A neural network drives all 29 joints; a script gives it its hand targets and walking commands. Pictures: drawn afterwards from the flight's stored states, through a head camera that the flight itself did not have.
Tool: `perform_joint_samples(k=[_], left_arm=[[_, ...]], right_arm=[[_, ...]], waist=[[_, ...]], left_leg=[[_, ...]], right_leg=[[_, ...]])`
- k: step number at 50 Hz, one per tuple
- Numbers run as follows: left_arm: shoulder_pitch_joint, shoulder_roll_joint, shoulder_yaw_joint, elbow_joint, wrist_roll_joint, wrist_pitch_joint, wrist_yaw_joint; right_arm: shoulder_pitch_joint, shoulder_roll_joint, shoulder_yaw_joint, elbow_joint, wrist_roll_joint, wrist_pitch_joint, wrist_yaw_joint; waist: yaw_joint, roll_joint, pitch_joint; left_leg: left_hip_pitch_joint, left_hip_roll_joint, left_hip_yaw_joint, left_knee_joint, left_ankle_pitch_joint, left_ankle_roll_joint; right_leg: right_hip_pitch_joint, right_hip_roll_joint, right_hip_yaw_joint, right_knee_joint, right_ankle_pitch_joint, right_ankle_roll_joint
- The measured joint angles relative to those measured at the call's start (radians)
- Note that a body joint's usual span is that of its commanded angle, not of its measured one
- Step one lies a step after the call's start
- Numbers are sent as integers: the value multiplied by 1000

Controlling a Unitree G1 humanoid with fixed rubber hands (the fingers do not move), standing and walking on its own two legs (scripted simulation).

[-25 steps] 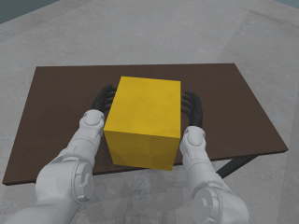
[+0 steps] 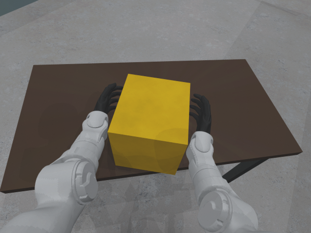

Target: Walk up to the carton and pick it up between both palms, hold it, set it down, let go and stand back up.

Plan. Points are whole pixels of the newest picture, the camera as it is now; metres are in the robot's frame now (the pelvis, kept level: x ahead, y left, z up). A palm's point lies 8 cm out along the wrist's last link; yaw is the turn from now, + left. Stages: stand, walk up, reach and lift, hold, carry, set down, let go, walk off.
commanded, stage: set down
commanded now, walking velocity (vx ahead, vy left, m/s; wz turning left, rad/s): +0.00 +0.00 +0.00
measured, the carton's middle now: (151, 125) +0.41 -0.03 -0.01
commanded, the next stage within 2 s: none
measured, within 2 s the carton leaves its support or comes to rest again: rests again in 0.02 s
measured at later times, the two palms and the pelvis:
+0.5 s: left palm (103, 111) +0.44 +0.11 +0.03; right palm (202, 129) +0.36 -0.15 +0.03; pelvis +0.00 +0.00 +0.00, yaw +0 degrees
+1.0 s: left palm (103, 111) +0.44 +0.11 +0.03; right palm (201, 130) +0.36 -0.15 +0.03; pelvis -0.01 +0.00 +0.00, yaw +0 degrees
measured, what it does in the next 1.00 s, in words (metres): stands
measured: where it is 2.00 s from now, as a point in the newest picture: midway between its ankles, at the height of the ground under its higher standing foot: outside the picture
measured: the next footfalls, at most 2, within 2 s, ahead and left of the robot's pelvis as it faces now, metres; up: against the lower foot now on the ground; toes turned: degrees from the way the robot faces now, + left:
none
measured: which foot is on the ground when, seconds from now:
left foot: down 0.00-1.00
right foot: down 0.00-1.00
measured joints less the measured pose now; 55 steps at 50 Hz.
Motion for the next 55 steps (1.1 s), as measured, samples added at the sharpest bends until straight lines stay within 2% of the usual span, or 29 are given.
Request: perform_joint_samples(k=[9, 21, 38, 55], left_arm=[[-11, -5, 35, 1, 25, -28, -11], [-9, -9, 71, -27, 61, -9, -26], [9, -23, 122, -81, 103, -7, -53], [15, -44, 137, -134, 133, 13, -53]], right_arm=[[2, 10, -33, 2, -22, -27, 2], [-9, 26, -84, -6, -69, -23, 7], [-8, 37, -100, -13, -79, -43, 9], [-21, 39, -135, -28, -105, -41, 26]], waist=[[6, -6, 8], [1, -19, 5], [1, -23, 25], [-6, -20, 35]], left_leg=[[-18, 3, 4, 1, 7, -1], [-26, 1, 0, 3, 10, -3], [-13, 1, 1, 1, 8, -3], [-26, -3, 0, 17, 4, 3]], right_leg=[[-23, 1, 2, 8, 5, -3], [-35, -1, -6, 22, -2, -6], [-22, -2, -9, 24, -5, -7], [-33, -8, -14, 38, -9, -1]])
